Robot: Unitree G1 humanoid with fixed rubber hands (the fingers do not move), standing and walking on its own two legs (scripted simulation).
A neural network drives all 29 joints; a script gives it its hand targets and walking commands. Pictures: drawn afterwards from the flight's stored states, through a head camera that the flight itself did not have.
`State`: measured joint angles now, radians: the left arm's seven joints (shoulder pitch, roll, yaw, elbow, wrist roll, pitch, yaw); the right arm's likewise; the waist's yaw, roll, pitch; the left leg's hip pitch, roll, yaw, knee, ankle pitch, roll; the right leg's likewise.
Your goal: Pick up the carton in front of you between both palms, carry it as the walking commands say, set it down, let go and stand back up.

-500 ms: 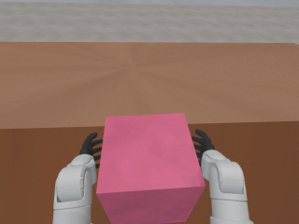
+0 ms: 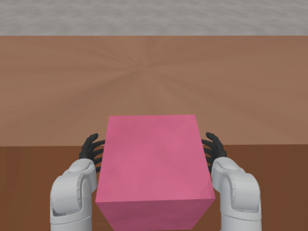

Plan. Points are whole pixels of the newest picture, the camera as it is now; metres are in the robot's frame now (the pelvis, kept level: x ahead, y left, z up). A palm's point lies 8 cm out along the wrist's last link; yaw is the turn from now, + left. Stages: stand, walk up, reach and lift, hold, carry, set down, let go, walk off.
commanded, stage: carry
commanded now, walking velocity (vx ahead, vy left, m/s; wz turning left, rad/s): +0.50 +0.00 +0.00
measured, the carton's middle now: (153, 176) +0.27 +0.01 +0.02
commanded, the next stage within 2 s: none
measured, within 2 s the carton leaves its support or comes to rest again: neither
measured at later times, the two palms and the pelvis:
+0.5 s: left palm (112, 78) +0.60 +0.16 +0.10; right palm (198, 79) +0.59 -0.14 +0.11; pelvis +0.33 +0.01 +0.01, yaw -2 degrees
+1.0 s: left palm (126, 33) +0.96 +0.15 +0.12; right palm (188, 34) +0.96 -0.15 +0.11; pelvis +0.68 +0.00 +0.01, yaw +0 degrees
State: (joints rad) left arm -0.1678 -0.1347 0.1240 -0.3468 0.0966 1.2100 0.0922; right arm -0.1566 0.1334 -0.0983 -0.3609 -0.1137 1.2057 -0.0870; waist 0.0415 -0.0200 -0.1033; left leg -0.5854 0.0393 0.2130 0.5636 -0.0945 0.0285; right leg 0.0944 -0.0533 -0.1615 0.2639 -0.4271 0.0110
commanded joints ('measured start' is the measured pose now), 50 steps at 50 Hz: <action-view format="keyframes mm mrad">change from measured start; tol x32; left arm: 1 -440 -850 -729 -43 -418 7 -289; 50 -603 -731 -711 -21 -399 17 -243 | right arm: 1 -402 887 684 11 348 -3 223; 50 -632 759 711 -21 408 27 223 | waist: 1 -48 -167 -186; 4 -69 310 -345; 50 -12 -149 -98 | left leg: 1 428 -98 106 -63 38 18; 5 818 400 -757 -368 -247 223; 27 681 162 11 -124 639 47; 32 -78 2 -199 802 -341 1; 50 80 -1 3 -20 63 32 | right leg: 1 -115 -136 -67 248 988 -56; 5 -703 38 143 1076 -25 -15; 23 -731 0 -58 299 395 -28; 28 -230 94 -149 183 326 -58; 31 190 -378 688 -49 206 -276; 50 -13 -176 1 62 723 -116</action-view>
